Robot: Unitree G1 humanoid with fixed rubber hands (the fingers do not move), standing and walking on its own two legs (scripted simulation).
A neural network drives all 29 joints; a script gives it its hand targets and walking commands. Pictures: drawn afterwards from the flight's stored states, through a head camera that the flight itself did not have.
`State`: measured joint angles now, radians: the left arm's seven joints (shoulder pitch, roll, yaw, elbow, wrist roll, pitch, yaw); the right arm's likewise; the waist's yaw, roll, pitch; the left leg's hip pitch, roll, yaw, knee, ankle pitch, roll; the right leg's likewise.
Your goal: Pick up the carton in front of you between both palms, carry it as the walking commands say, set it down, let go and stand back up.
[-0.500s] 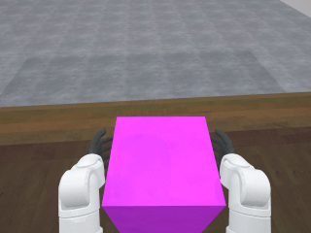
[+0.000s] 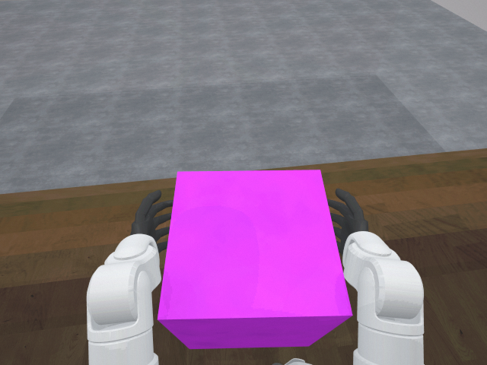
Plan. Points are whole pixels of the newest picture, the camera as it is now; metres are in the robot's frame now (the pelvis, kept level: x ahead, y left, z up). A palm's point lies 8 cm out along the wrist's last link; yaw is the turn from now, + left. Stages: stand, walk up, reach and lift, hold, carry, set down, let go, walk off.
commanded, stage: carry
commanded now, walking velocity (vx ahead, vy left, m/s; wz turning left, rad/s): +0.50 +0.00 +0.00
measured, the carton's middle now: (249, 267) +0.27 +0.00 +0.03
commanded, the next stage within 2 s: none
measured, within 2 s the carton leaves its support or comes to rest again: neither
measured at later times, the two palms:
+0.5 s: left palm (188, 95) +0.67 +0.12 +0.11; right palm (317, 95) +0.66 -0.18 +0.11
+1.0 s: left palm (206, 69) +0.98 +0.11 +0.01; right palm (296, 67) +1.00 -0.19 +0.01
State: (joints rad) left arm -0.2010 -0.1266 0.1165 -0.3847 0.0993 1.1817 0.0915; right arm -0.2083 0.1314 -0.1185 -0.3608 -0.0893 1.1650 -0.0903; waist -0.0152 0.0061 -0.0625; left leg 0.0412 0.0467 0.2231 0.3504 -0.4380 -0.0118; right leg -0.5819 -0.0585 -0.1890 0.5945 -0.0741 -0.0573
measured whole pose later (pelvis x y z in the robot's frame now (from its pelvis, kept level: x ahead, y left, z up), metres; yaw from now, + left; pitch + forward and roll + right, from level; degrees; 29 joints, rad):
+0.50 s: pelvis +0.30 -0.01 -0.01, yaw -1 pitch +4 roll +0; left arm -0.67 -0.02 0.24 0.05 0.06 1.20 0.13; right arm -0.69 0.03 -0.22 0.08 -0.08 1.19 -0.12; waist -0.02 0.00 0.01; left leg -0.55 -0.01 0.13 0.67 -0.08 0.10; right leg -0.23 0.00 -0.16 0.74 -0.47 -0.06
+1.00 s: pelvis +0.64 -0.05 -0.15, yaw +0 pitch -1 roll +2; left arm -0.68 -0.05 0.20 0.12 0.13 1.19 0.11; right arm -0.68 -0.03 -0.22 0.16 -0.02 1.16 -0.11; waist 0.05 -0.04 -0.04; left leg -0.31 -0.02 0.05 1.62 -0.67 0.03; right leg -0.39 0.05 -0.12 0.63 0.02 -0.11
